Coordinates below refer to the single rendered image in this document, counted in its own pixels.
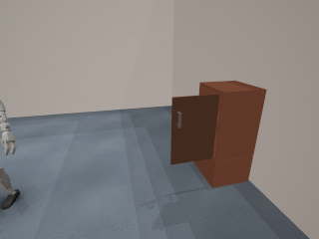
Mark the robot left foot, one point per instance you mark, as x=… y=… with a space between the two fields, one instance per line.
x=10 y=199

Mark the left robot shin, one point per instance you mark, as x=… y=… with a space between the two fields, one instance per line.
x=5 y=182

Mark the robot left forearm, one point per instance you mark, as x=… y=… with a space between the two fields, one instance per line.
x=4 y=125

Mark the left robot hand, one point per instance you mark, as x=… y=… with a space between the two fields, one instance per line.
x=8 y=136

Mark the handle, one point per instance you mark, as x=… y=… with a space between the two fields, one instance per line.
x=179 y=120

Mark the cupboard door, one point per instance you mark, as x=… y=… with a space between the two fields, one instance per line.
x=194 y=140

